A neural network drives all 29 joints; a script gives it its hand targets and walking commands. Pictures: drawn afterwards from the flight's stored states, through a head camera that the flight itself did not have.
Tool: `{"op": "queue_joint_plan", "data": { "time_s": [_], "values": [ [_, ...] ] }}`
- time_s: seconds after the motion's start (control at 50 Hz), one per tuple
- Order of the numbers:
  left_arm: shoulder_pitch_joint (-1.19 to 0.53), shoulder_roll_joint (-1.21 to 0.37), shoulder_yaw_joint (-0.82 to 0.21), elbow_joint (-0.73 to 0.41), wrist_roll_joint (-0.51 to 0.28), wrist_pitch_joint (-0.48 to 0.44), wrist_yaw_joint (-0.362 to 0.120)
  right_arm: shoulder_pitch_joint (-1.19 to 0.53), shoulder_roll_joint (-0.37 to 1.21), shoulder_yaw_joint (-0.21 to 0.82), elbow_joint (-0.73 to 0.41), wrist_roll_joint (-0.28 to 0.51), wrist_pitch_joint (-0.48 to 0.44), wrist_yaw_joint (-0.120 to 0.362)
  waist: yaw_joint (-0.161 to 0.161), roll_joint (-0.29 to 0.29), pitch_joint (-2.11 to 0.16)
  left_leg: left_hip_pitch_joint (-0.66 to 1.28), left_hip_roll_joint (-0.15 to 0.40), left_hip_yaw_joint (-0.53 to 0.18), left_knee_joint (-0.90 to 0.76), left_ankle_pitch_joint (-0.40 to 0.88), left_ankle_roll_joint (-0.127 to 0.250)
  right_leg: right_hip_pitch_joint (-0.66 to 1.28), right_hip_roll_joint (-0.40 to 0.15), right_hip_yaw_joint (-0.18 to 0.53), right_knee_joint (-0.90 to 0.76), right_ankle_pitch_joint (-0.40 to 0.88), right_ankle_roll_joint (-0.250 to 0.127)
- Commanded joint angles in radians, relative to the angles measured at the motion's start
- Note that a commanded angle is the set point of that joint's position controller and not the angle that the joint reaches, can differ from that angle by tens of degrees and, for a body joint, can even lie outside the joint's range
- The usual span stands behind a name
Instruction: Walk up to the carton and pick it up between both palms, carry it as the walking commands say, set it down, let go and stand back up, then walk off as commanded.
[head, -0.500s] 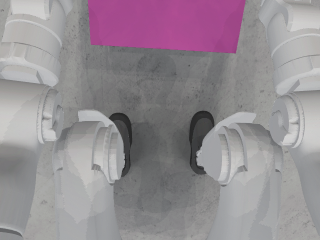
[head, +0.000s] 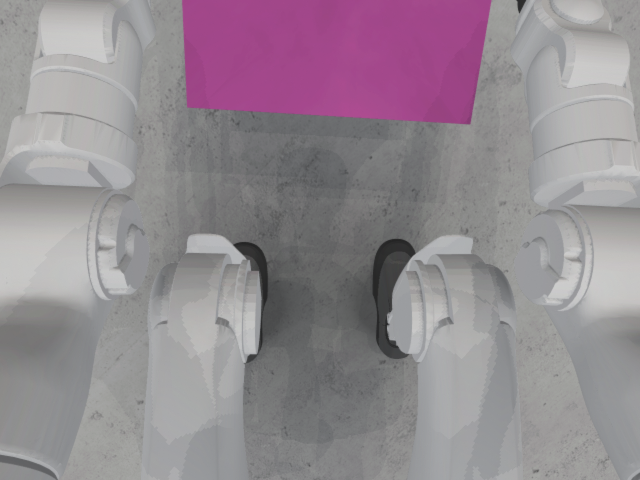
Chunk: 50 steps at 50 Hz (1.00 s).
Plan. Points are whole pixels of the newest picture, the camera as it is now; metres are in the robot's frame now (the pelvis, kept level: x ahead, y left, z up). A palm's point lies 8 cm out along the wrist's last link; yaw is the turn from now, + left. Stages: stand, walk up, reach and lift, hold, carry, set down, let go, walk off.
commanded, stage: reach and lift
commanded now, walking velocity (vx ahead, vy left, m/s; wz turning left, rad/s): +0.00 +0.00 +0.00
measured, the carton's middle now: out of the picture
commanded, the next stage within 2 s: none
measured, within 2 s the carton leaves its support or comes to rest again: neither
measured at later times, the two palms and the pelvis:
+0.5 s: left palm out of the picture +0.55 +0.18 -0.06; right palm out of the picture +0.54 -0.18 -0.06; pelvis +0.00 +0.00 +0.05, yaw +0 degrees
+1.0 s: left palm out of the picture +0.53 +0.18 +0.01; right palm out of the picture +0.52 -0.18 +0.01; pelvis +0.01 +0.00 +0.10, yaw +1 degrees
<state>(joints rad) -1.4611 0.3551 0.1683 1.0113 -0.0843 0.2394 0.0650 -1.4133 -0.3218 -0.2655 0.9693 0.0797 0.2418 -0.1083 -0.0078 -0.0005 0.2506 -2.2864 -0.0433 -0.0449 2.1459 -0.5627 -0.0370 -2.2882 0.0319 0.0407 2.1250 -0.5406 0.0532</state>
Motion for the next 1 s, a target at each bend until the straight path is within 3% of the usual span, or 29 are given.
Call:
{"op": "queue_joint_plan", "data": {
  "time_s": [0.0,0.24,0.52,0.98],
  "values": [
    [-0.549,-0.929,-0.268,-0.228,-0.081,-0.019,-0.283,-0.609,0.882,0.295,-0.219,0.075,-0.020,0.289,-0.013,0.023,-1.310,0.623,-0.055,0.126,-0.179,0.328,0.024,0.642,0.065,-0.139,-0.146,0.320,-0.036],
    [-0.471,-1.010,-0.288,-0.303,-0.056,0.021,-0.277,-0.527,0.949,0.325,-0.332,0.050,0.024,0.306,-0.022,0.036,-1.497,0.704,-0.074,0.122,-0.249,0.413,0.013,0.663,0.079,-0.149,-0.210,0.386,-0.027],
    [-0.391,-1.057,-0.199,-0.263,0.039,0.085,-0.314,-0.450,1.015,0.264,-0.301,-0.038,0.087,0.336,-0.016,0.026,-1.422,0.632,-0.089,0.134,-0.387,0.285,0.023,0.638,0.089,-0.145,-0.355,0.281,-0.030],
    [-0.289,-1.160,-0.222,-0.292,0.068,0.122,-0.352,-0.351,1.127,0.294,-0.301,-0.049,0.119,0.378,-0.015,0.027,-1.504,0.769,-0.098,0.138,-0.533,0.331,0.025,0.742,0.100,-0.141,-0.510,0.315,-0.031]
  ]
}}
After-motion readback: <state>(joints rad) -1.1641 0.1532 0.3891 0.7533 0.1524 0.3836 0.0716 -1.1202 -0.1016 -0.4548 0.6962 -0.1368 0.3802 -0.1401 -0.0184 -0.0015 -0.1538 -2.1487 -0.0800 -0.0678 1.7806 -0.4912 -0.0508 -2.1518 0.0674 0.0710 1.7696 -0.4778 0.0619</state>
